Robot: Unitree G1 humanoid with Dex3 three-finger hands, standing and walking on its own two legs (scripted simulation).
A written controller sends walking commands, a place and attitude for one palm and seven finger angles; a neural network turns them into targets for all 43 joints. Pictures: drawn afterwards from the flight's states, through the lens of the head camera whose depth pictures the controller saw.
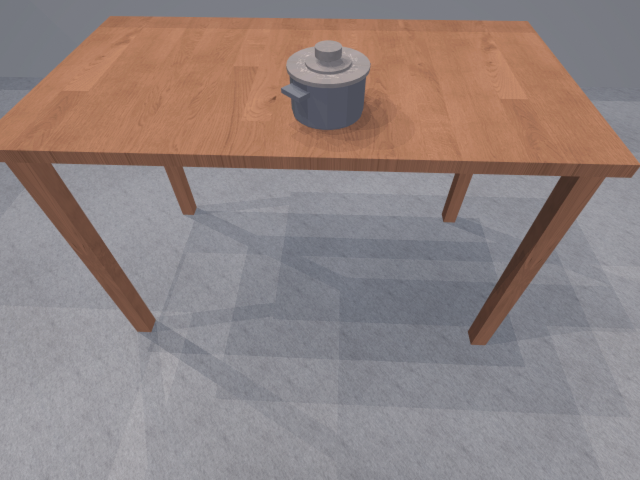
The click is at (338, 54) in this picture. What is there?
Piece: lid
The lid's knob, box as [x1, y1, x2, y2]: [315, 40, 341, 61]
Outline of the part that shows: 315,44 315,56 318,59 329,61 335,60 341,56 341,45 338,42 326,40 320,41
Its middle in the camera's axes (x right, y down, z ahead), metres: +0.01 -0.36 +0.73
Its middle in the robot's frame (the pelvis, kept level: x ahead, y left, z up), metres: +0.81 +0.03 +0.15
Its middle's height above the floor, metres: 0.93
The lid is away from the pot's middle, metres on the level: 0.00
